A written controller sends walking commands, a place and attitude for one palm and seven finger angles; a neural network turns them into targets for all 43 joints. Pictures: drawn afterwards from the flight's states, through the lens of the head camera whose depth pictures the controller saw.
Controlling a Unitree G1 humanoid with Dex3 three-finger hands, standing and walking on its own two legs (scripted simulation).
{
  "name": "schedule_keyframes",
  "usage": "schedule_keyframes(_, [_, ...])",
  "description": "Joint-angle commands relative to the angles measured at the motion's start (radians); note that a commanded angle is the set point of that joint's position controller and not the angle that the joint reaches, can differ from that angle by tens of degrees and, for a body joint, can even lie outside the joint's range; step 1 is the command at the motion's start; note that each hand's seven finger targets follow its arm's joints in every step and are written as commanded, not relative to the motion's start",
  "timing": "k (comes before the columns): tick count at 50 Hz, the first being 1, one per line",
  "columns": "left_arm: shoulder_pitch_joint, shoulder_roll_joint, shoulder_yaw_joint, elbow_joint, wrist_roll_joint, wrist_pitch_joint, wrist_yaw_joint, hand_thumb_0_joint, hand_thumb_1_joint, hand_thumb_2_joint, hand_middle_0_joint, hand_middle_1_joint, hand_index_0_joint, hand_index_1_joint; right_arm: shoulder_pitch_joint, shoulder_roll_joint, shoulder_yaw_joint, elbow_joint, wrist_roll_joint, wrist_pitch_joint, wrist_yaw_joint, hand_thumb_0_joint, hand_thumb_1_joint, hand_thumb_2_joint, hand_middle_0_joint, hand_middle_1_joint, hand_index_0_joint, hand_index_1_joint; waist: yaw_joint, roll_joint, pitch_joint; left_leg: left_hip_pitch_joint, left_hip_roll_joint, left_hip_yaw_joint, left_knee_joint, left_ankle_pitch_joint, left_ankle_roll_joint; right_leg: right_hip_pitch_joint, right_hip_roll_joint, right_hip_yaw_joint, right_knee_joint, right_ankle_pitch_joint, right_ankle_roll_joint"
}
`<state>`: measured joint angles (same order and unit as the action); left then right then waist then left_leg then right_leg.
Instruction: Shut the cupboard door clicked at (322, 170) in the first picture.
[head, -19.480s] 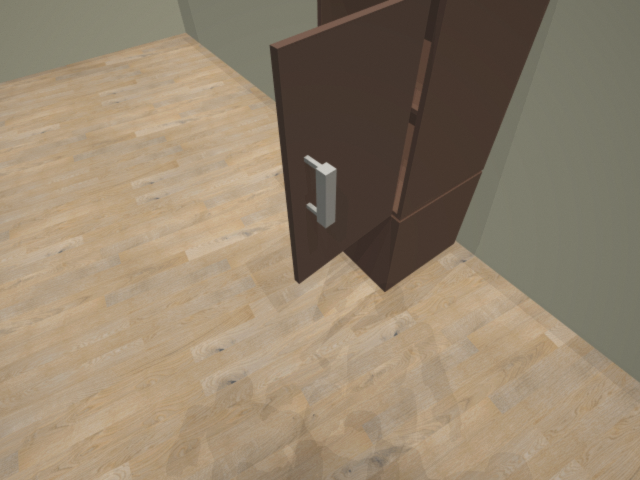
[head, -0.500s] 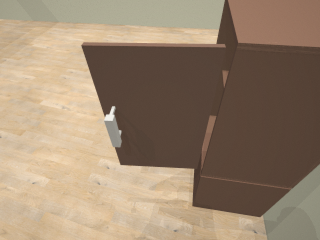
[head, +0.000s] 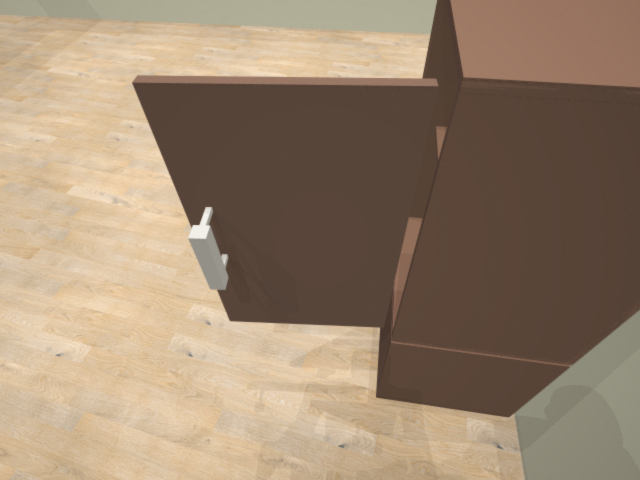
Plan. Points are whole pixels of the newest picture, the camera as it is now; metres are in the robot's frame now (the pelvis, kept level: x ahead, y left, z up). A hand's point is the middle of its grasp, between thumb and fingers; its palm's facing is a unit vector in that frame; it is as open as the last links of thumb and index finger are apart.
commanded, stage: come to a stop and stand still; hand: left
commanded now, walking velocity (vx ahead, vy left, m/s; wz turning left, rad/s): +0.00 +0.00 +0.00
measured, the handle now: (213, 248) +0.46 +0.21 -0.03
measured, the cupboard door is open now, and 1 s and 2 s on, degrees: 96 96 96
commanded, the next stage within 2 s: look again from close up in 0.20 s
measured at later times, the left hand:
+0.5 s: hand out of the picture -0.01 +0.16 -0.17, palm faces +0.04 -0.98 -0.20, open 7.3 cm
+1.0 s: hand out of the picture +0.11 +0.19 -0.08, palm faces +0.24 -0.95 -0.18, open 7.2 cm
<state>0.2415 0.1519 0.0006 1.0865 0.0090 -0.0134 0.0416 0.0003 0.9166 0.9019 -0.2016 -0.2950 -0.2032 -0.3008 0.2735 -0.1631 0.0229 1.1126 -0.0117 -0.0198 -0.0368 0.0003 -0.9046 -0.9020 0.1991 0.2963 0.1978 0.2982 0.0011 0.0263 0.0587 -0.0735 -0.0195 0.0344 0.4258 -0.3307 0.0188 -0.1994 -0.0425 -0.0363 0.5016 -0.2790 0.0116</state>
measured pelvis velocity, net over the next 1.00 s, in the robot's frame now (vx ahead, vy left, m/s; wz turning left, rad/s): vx -0.03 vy -0.01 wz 0.03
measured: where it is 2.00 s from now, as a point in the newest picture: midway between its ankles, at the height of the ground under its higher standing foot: outside the picture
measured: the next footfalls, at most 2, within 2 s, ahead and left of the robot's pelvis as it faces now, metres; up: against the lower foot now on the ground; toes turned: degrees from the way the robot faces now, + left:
none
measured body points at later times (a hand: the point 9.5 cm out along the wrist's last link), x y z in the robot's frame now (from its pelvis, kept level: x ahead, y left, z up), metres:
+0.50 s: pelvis -0.01 -0.01 +0.00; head +0.01 -0.01 +0.45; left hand -0.01 +0.21 -0.16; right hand -0.01 -0.23 -0.16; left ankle -0.06 +0.11 -0.74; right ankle -0.01 -0.13 -0.74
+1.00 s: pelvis -0.03 -0.01 -0.01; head -0.02 -0.02 +0.44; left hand +0.10 +0.24 -0.06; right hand +0.02 -0.25 -0.14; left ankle -0.06 +0.11 -0.74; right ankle -0.01 -0.13 -0.74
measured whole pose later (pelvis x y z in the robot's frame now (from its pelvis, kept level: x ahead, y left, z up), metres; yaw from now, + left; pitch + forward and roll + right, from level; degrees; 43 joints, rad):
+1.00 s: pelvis -0.03 -0.01 -0.01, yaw +2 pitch +0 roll +0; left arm 0.48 0.18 0.02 0.29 -0.14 -0.05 0.10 0.02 0.93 0.90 -0.22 -0.31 -0.22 -0.32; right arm 0.37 -0.21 0.01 0.92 0.02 -0.27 -0.08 0.02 -0.92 -0.90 0.20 0.30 0.20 0.30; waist -0.02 0.02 -0.01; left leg -0.22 -0.01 0.01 0.57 -0.35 0.01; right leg -0.31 -0.04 -0.07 0.58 -0.28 0.00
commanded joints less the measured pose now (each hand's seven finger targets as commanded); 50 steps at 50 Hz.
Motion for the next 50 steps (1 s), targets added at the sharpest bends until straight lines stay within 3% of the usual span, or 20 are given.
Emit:
schedule_keyframes(1, [0.068, 0.113, 0.019, -0.022, -0.001, -0.011, 0.001, 0.0, 0.9, 0.9, -0.2, -0.3, -0.2, -0.3, 0.067, -0.075, -0.019, -0.015, 0.001, -0.015, -0.002, 0.0, -0.9, -0.9, 0.2, 0.3, 0.2, 0.3, 0.003, -0.032, -0.01, -0.082, 0.105, -0.069, -0.079, 0.303, 0.012, 0.075, -0.076, 0.074, -0.054, 0.33, -0.058])
schedule_keyframes(7, [0.073, 0.112, 0.016, -0.015, 0.0, -0.011, 0.0, 0.0, 0.9, 0.9, -0.2, -0.3, -0.2, -0.3, 0.06, -0.079, -0.02, -0.01, 0.002, -0.013, -0.001, 0.0, -0.9, -0.9, 0.2, 0.3, 0.2, 0.3, 0.002, -0.028, 0.006, -0.085, 0.106, -0.066, -0.084, 0.267, 0.009, 0.061, -0.075, 0.083, -0.074, 0.302, -0.058])
schedule_keyframes(9, [0.079, 0.113, 0.016, -0.013, 0.0, -0.013, 0.0, 0.0, 0.9, 0.9, -0.2, -0.3, -0.2, -0.3, 0.062, -0.077, -0.019, -0.006, 0.003, -0.014, -0.001, 0.0, -0.9, -0.9, 0.2, 0.3, 0.2, 0.3, 0.002, -0.029, -0.018, -0.073, 0.107, -0.067, -0.081, 0.282, 0.008, 0.073, -0.078, 0.086, -0.074, 0.32, -0.059])
schedule_keyframes(19, [0.091, 0.104, 0.013, -0.007, 0.0, -0.01, -0.001, 0.0, 0.9, 0.9, -0.2, -0.3, -0.2, -0.3, 0.067, -0.067, -0.017, 0.003, 0.004, -0.013, -0.001, 0.0, -0.9, -0.9, 0.2, 0.3, 0.2, 0.3, 0.005, -0.029, 0.024, -0.101, 0.106, -0.068, -0.095, 0.228, 0.007, 0.055, -0.074, 0.084, -0.1, 0.25, -0.056])
schedule_keyframes(42, [0.111, 0.085, 0.014, -0.003, -0.001, -0.008, -0.002, 0.0, 0.9, 0.9, -0.2, -0.3, -0.2, -0.3, 0.098, -0.05, -0.018, 0.013, 0.004, -0.017, -0.004, 0.0, -0.9, -0.9, 0.2, 0.3, 0.2, 0.3, 0.01, -0.009, 0.034, -0.125, 0.105, -0.079, -0.104, 0.228, 0.009, 0.053, -0.063, 0.078, -0.099, 0.212, -0.056])
schedule_keyframes(43, [0.197, 0.124, 0.018, 0.045, 0.008, -0.032, 0.037, 0.0, 0.9, 0.9, -0.2, -0.3, -0.2, -0.3, -0.029, -0.093, -0.033, -0.059, 0.016, -0.024, 0.007, 0.0, -0.9, -0.9, 0.2, 0.3, 0.2, 0.3, 0.053, -0.101, 0.0, -0.177, 0.122, -0.035, 0.113, 0.272, -0.021, 0.062, -0.125, 0.107, -0.077, 0.647, -0.034])
schedule_keyframes(44, [-0.719, 0.647, 0.35, -1.613, -0.134, -0.313, 0.027, 0.0, 0.9, 0.9, -0.2, -0.3, -0.2, -0.3, 0.089, -0.331, -0.075, -0.359, 0.007, -0.227, -0.107, 0.0, -0.9, -0.9, 0.2, 0.3, 0.2, 0.3, -0.149, 0.046, -0.452, 0.138, 0.083, -0.004, 0.058, 0.53, 0.024, 0.073, -0.006, 0.047, 0.051, 0.517, -0.018])
schedule_keyframes(45, [-0.026, 0.192, 0.038, -1.276, -0.138, -0.217, 0.038, 0.0, 0.9, 0.9, -0.218, -0.32, -0.218, -0.32, -0.008, -0.173, -0.026, -0.362, 0.039, -0.29, -0.096, 0.0, -0.9, -0.9, 0.2, 0.3, 0.2, 0.3, -0.019, 0.309, -0.554, 0.109, 0.034, 0.018, 0.055, 0.658, 0.014, 0.037, 0.06, -0.016, 0.054, 0.334, -0.038])
schedule_keyframes(46, [0.152, -0.019, -0.05, -1.184, -0.189, -0.067, 0.056, 0.0, 0.9, 0.9, -0.237, -0.34, -0.237, -0.34, -0.058, -0.157, -0.028, -0.353, 0.056, -0.333, -0.07, 0.0, -0.9, -0.9, 0.2, 0.3, 0.2, 0.3, -0.006, 0.277, -0.385, 0.017, 0.06, -0.03, 0.052, 0.696, -0.039, 0.001, 0.053, -0.06, 0.069, 0.182, -0.034])
schedule_keyframes(47, [0.1, -0.061, -0.098, -1.084, -0.172, -0.063, 0.058, 0.0, 0.9, 0.9, -0.255, -0.36, -0.255, -0.36, -0.032, -0.168, -0.032, -0.323, 0.06, -0.359, -0.055, 0.0, -0.9, -0.9, 0.2, 0.3, 0.2, 0.3, -0.06, 0.075, -0.136, -0.126, 0.052, -0.064, 0.068, 0.52, -0.032, -0.12, 0.044, -0.071, 0.066, 0.149, -0.021])
schedule_keyframes(48, [0.03, -0.041, -0.061, -1.089, -0.178, -0.113, 0.05, 0.0, 0.9, 0.9, -0.273, -0.38, -0.273, -0.38, -0.031, -0.195, -0.061, -0.372, 0.044, -0.371, -0.043, 0.0, -0.9, -0.9, 0.2, 0.3, 0.2, 0.3, -0.082, -0.029, -0.009, -0.233, 0.039, -0.093, 0.102, 0.339, -0.021, -0.191, 0.034, -0.079, 0.055, 0.135, -0.018])
schedule_keyframes(49, [0.035, 0.005, -0.004, -1.018, -0.167, -0.174, 0.032, 0.0, 0.9, 0.9, -0.292, -0.4, -0.292, -0.4, -0.028, -0.212, -0.079, -0.404, 0.026, -0.378, -0.036, 0.0, -0.9, -0.9, 0.2, 0.3, 0.2, 0.3, -0.089, -0.151, 0.006, -0.34, 0.023, -0.096, 0.152, 0.186, -0.014, -0.274, 0.025, -0.086, 0.082, 0.059, -0.015])
schedule_keyframes(50, [0.111, -0.005, 0.033, -0.928, -0.174, -0.246, -0.002, 0.0, 0.9, 0.9, -0.31, -0.42, -0.31, -0.42, -0.046, -0.206, -0.09, -0.435, 0.013, -0.384, -0.025, 0.0, -0.9, -0.9, 0.2, 0.3, 0.2, 0.3, -0.059, -0.251, 0.007, -0.44, 0.01, -0.094, 0.209, 0.087, -0.015, -0.344, 0.022, -0.081, 0.119, -0.038, -0.015])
